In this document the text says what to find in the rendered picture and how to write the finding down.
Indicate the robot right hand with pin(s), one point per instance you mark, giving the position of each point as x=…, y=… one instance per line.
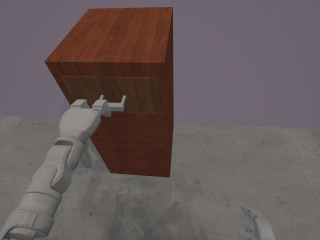
x=262, y=229

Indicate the cabinet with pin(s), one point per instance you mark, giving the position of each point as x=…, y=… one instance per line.
x=125, y=42

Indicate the left robot forearm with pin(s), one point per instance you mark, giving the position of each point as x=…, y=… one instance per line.
x=33, y=217

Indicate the drawer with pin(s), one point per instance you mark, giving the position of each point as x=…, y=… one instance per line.
x=143, y=94

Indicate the handle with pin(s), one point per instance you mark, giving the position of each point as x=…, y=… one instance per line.
x=119, y=107

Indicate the robot left hand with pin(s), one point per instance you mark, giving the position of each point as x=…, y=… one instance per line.
x=80, y=122

